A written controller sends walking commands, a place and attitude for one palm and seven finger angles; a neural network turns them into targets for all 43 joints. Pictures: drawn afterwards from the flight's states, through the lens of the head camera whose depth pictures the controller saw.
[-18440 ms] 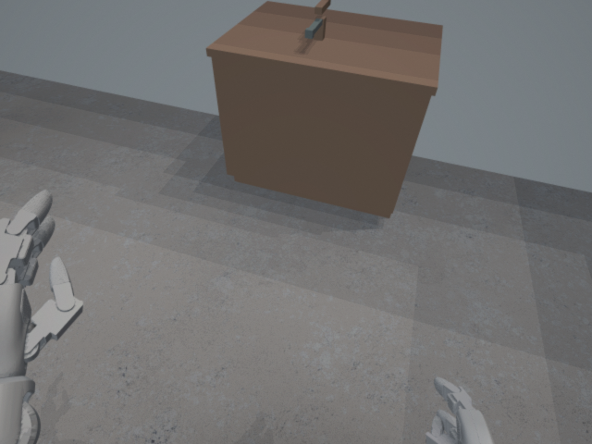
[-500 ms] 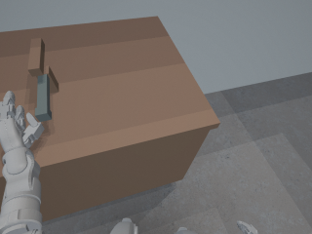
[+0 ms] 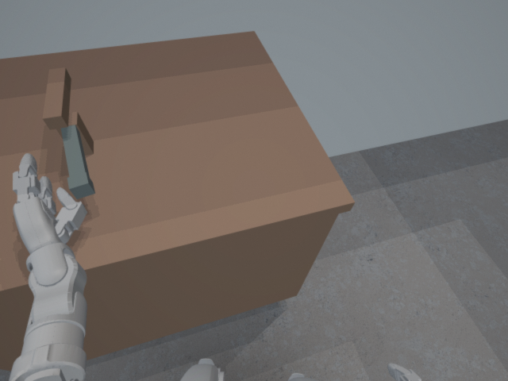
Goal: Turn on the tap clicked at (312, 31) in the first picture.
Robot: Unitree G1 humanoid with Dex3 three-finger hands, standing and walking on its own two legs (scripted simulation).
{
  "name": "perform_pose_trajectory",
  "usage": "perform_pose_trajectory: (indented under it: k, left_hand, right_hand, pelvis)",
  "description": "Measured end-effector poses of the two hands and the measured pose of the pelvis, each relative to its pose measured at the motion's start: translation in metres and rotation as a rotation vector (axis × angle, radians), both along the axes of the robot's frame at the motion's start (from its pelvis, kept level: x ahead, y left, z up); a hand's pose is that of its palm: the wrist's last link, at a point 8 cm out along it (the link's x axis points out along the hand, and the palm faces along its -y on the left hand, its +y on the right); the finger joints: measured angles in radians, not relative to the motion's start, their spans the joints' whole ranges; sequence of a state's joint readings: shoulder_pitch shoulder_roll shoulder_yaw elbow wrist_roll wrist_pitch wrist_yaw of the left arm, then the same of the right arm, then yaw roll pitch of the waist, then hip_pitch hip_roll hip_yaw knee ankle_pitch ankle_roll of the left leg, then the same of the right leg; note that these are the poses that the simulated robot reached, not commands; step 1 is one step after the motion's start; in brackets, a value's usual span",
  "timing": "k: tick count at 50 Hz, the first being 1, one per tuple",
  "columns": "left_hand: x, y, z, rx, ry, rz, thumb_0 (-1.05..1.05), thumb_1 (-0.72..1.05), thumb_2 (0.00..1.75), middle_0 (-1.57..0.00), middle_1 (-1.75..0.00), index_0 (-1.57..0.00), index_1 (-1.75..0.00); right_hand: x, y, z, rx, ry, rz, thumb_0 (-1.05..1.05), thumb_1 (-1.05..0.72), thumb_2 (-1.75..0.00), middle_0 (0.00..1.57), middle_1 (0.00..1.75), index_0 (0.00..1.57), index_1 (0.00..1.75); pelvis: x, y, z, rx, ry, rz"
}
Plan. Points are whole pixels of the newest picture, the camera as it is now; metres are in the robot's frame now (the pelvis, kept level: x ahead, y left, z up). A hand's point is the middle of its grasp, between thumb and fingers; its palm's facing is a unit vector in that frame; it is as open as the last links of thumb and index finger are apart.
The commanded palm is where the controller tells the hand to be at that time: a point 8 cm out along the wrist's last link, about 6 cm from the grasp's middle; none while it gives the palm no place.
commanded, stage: push the lever round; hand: left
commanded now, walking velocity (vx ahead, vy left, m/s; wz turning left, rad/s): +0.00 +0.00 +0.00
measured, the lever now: (81, 185) +0.40 +0.29 +0.06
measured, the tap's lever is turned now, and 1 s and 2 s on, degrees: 9 33 72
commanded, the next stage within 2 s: none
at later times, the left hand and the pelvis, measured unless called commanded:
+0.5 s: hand (107, 197) +0.39 +0.25 +0.05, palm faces +0.65 -0.76 -0.07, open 7.8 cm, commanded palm +0.34 +0.27 +0.06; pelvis +0.00 +0.00 +0.00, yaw +0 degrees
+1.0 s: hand (130, 186) +0.41 +0.22 +0.05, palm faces +0.73 -0.68 -0.06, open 7.7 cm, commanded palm +0.36 +0.23 +0.06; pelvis +0.00 +0.00 +0.00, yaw +1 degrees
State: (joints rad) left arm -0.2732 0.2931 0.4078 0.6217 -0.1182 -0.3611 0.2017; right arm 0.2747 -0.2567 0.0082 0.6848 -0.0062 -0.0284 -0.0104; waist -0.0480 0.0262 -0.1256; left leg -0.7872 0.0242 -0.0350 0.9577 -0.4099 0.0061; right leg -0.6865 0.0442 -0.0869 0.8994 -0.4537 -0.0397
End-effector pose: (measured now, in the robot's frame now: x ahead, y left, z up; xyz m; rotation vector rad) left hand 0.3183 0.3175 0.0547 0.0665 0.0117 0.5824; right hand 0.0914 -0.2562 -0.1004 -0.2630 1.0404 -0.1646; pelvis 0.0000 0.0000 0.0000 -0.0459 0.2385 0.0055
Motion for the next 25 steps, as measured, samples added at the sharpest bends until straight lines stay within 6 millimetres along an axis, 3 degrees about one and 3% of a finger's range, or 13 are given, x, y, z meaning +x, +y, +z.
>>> perform_pose_trajectory:
  k: [11, 25]
  left_hand:
    - [0.007, -0.017, -0.003, -0.002, -0.002, 0.053, 0.01, 0.91, 0.90, -0.15, -0.15, -0.15, -0.15]
    - [0.016, -0.041, 0.001, 0.000, -0.002, 0.121, 0.02, 0.91, 0.90, -0.15, -0.15, -0.15, -0.15]
  right_hand:
    - [0.010, 0.004, -0.002, 0.008, -0.015, 0.026, 0.00, -0.91, -0.89, 0.20, 0.30, 0.20, 0.30]
    - [-0.002, 0.005, -0.005, 0.032, 0.013, 0.005, 0.00, -0.91, -0.89, 0.20, 0.30, 0.20, 0.30]
  pelvis:
    - [-0.003, -0.002, -0.002, -0.001, 0.002, 0.010]
    - [0.000, -0.003, 0.000, 0.003, -0.001, 0.004]
